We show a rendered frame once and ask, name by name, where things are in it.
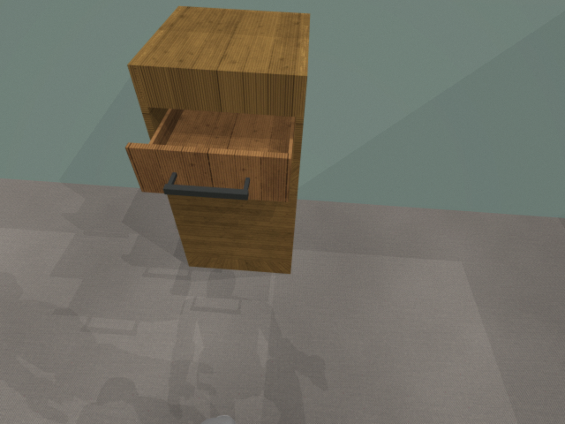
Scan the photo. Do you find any cabinet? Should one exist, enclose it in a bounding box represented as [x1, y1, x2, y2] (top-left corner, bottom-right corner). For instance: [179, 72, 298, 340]
[127, 6, 310, 274]

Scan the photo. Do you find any drawer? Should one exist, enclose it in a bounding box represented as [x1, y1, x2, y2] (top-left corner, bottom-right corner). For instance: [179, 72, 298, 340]
[125, 109, 295, 202]

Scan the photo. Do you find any handle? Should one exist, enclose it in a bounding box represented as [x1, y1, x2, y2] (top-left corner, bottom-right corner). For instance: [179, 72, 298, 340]
[163, 172, 250, 201]

